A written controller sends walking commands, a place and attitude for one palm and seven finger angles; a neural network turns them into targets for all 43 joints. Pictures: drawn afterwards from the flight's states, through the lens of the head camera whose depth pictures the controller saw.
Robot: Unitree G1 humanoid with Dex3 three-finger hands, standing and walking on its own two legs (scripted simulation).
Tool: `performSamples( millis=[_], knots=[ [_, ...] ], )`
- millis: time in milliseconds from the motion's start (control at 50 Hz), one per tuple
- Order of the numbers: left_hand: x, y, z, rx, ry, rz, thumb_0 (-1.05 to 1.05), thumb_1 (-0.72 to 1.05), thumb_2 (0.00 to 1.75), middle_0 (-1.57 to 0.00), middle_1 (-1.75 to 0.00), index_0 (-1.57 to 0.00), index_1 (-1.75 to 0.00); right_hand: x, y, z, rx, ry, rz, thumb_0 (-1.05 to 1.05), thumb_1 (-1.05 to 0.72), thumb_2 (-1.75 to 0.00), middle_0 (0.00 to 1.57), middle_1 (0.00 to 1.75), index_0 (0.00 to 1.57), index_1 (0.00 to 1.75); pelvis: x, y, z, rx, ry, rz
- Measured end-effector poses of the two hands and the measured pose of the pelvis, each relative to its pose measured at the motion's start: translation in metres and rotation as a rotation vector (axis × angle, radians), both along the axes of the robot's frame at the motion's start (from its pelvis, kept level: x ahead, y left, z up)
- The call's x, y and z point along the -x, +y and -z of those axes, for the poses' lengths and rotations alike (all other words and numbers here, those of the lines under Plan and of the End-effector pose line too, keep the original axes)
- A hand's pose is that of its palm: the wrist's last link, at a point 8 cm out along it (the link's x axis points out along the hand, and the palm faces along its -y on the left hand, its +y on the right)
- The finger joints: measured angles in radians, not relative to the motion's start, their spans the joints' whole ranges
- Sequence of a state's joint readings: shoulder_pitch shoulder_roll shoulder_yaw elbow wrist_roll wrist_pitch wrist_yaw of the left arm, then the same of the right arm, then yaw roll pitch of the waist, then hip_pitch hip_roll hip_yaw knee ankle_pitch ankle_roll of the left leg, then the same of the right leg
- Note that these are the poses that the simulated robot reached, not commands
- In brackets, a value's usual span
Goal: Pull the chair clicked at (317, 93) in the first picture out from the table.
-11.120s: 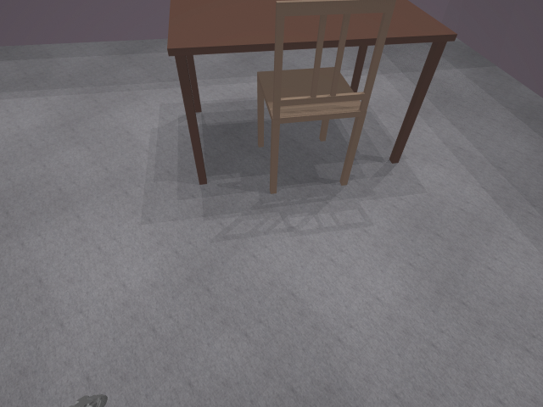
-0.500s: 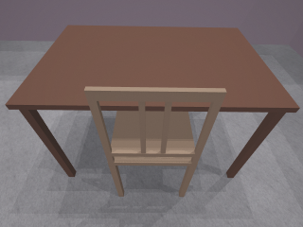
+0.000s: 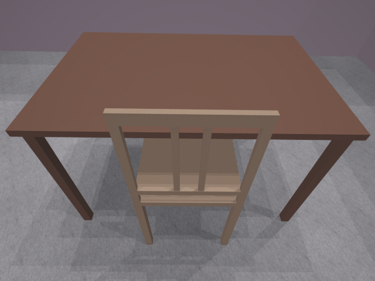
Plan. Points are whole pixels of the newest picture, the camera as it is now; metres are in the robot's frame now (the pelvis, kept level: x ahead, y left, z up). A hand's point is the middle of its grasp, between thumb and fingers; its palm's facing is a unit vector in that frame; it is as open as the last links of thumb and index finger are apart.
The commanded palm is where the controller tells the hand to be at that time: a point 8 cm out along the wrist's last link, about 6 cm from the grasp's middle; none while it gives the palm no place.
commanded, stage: look again from close up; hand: left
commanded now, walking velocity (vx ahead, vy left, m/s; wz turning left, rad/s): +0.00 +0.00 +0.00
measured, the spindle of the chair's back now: (175, 162) +0.46 +0.07 -0.07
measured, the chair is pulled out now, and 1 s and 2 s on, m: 0.00 0.00 0.00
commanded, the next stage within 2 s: raise the hand toward the chair's back in 0.62 s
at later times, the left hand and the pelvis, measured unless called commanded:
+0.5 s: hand out of the picture -0.04 +0.14 -0.18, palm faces +0.08 -0.99 -0.15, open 7.4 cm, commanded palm none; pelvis +0.00 +0.00 +0.00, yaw +0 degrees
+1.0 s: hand (122, 249) +0.19 +0.15 -0.02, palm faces +0.12 -0.99 +0.00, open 8.0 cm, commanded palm +0.11 +0.21 -0.07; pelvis -0.03 +0.01 -0.04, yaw +2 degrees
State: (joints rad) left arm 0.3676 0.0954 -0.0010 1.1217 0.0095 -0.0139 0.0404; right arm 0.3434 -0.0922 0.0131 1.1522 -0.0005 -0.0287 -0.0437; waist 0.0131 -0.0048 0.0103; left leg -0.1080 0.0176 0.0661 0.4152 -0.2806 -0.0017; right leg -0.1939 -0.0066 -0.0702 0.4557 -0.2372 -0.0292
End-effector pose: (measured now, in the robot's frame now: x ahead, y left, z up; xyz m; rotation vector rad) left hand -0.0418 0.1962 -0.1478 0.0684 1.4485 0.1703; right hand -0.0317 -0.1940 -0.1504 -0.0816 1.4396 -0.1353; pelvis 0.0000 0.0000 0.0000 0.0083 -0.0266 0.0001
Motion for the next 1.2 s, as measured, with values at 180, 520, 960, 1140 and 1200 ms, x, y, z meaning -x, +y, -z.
performSamples(
  millis=[180,520,960,1140,1200],
  knots=[
    [0.002,-0.001,0.000,0.000,0.004,-0.002,0.01,0.91,0.90,-0.20,-0.29,-0.20,-0.30,0.002,0.000,0.000,-0.002,0.010,-0.001,0.00,-0.91,-0.89,0.20,0.30,0.20,0.30,0.000,-0.001,0.000,0.001,0.002,-0.002],
    [0.001,-0.001,0.001,0.003,0.001,-0.004,0.01,0.91,0.90,-0.20,-0.29,-0.20,-0.30,-0.001,0.000,-0.001,0.000,0.004,0.001,0.00,-0.91,-0.89,0.20,0.30,0.20,0.30,-0.002,-0.001,0.000,0.003,-0.001,-0.004],
    [-0.178,0.026,-0.119,-0.100,-1.065,0.041,0.07,0.87,0.86,-0.18,-0.28,-0.18,-0.28,-0.118,-0.066,-0.033,0.210,-0.689,-0.107,0.03,-0.93,-0.89,0.20,0.30,0.20,0.30,0.021,0.012,0.028,0.004,0.112,-0.046],
    [-0.191,-0.011,-0.093,0.106,-1.445,0.107,0.02,0.63,0.78,-0.17,-0.25,-0.18,-0.25,-0.226,-0.055,-0.058,0.211,-0.994,-0.247,0.01,-0.91,-0.90,0.19,0.30,0.20,0.30,0.033,0.003,0.084,-0.006,0.243,-0.020],
    [-0.164,0.002,-0.073,0.043,-1.326,0.081,0.02,0.55,0.75,-0.17,-0.24,-0.17,-0.24,-0.246,-0.033,-0.049,0.156,-1.012,-0.287,0.01,-0.91,-0.90,0.19,0.30,0.20,0.30,0.034,0.002,0.094,0.007,0.260,-0.031]
  ],
)
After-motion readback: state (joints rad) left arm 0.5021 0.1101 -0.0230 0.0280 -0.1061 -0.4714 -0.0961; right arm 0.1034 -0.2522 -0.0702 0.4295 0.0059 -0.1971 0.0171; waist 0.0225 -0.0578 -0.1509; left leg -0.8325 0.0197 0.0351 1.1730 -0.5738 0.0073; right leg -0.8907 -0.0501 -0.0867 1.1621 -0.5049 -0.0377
